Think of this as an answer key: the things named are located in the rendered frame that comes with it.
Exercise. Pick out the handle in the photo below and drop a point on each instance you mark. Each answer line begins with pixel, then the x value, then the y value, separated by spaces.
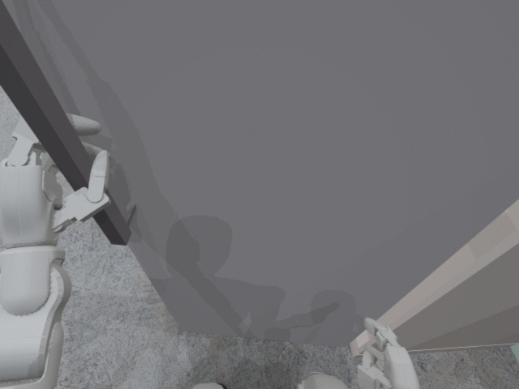
pixel 23 81

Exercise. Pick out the left robot hand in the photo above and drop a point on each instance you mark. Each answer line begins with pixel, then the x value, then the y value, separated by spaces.
pixel 29 189

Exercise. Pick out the robot left forearm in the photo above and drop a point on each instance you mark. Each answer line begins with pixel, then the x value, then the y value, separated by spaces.
pixel 34 289

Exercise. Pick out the fridge door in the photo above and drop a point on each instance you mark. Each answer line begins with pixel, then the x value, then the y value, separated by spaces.
pixel 297 165

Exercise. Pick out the right robot hand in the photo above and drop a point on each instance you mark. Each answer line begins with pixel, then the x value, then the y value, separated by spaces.
pixel 394 369

